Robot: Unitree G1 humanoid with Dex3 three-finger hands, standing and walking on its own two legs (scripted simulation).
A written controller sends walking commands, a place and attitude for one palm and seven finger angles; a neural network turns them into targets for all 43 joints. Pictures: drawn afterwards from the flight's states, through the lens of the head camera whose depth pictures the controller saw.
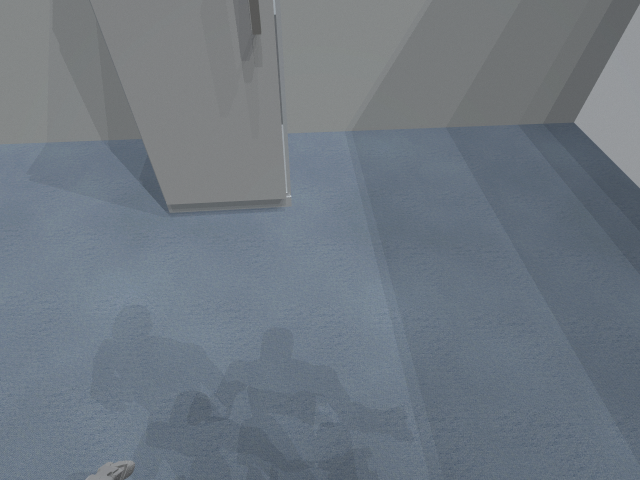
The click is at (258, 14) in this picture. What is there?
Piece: fridge door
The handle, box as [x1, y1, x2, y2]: [249, 0, 260, 34]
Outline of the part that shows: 249,0 252,32 253,34 260,33 258,0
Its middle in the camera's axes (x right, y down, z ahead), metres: -0.19 -0.75 +1.04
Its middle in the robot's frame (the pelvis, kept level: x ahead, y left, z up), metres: +1.30 +0.26 +0.21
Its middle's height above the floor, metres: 0.98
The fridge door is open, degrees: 0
